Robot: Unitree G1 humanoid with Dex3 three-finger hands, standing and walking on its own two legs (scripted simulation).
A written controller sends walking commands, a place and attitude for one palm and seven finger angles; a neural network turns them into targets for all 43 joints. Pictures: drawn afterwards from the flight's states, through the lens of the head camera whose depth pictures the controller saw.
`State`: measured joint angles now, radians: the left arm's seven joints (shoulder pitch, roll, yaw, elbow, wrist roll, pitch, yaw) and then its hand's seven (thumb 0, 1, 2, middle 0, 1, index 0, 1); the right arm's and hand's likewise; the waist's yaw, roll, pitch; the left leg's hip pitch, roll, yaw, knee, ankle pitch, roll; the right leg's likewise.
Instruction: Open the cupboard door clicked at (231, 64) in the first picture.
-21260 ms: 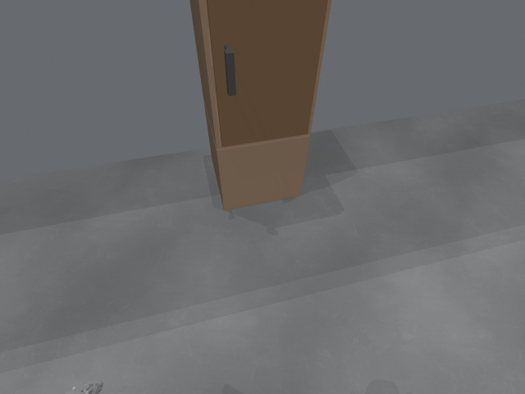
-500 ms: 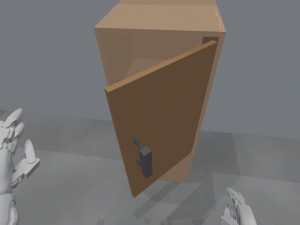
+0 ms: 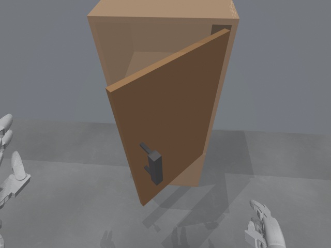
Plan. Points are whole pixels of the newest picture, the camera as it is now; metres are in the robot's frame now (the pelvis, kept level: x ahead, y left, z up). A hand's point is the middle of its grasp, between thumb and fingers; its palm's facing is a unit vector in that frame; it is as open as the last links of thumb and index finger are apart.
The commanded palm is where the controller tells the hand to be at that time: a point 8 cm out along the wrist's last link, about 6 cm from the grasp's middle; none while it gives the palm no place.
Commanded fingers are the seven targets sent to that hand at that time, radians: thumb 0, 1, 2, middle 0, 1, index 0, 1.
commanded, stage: step back with the hand held close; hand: left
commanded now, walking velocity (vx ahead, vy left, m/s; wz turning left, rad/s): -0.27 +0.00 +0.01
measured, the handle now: (150, 163) +0.34 +0.07 -0.02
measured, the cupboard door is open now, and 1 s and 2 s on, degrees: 47 47 47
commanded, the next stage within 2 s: stop stepping back and stand still in 1.18 s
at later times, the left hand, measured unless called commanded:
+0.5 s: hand out of the picture +0.12 +0.27 +0.16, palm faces +0.48 -0.74 -0.48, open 7.4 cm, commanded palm +0.05 +0.30 +0.17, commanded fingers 0.00 0.90 0.90 -0.20 -0.30 -0.20 -0.30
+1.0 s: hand out of the picture +0.02 +0.27 +0.17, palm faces +0.57 -0.62 -0.54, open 7.4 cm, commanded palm -0.05 +0.29 +0.17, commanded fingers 0.00 0.90 0.90 -0.20 -0.30 -0.20 -0.30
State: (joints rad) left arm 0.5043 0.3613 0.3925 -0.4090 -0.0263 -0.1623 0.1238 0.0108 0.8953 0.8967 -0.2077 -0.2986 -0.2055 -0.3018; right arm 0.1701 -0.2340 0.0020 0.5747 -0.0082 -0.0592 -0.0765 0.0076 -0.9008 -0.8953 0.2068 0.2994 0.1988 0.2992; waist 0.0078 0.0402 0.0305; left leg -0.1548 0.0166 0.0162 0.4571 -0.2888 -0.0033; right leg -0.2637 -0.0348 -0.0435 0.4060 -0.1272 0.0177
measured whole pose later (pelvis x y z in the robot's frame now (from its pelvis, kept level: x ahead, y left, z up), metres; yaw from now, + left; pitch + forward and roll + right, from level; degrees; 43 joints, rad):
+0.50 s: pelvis -0.08 +0.00 -0.02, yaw +2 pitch -1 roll +0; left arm 0.50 0.39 0.44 -0.49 0.01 -0.21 0.16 0.01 0.89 0.90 -0.21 -0.30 -0.21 -0.30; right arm 0.25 -0.21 0.01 0.56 0.00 -0.08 -0.08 0.01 -0.90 -0.90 0.21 0.30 0.20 0.30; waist -0.01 -0.01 0.04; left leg -0.37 0.00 -0.01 0.65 -0.28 0.01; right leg -0.43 -0.03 -0.02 0.53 -0.11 0.02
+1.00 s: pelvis -0.14 -0.03 -0.03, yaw +9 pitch +1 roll -1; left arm 0.54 0.45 0.53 -0.55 0.00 -0.28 0.15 0.01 0.89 0.90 -0.21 -0.30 -0.21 -0.30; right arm 0.21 -0.18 -0.04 0.59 -0.01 -0.16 -0.06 0.01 -0.90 -0.90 0.21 0.30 0.20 0.30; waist -0.01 0.00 0.02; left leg -0.55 0.10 0.04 0.66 -0.13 -0.01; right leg -0.33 0.08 0.03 0.72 -0.43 -0.01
